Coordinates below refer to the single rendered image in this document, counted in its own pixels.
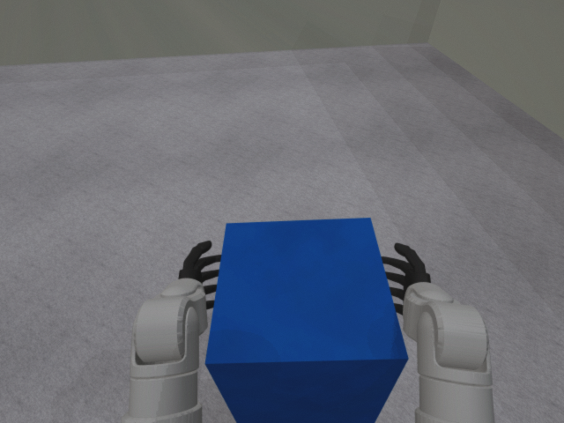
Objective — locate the left robot hand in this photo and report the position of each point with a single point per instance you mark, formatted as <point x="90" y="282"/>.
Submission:
<point x="192" y="267"/>

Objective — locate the carton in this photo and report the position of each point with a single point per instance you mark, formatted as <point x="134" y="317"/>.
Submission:
<point x="304" y="328"/>

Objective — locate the robot right forearm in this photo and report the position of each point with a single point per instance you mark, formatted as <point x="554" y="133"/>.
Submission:
<point x="453" y="356"/>

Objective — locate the right robot hand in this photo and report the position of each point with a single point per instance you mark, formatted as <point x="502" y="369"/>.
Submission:
<point x="415" y="272"/>

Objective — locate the robot left forearm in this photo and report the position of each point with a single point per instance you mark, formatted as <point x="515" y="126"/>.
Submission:
<point x="164" y="355"/>

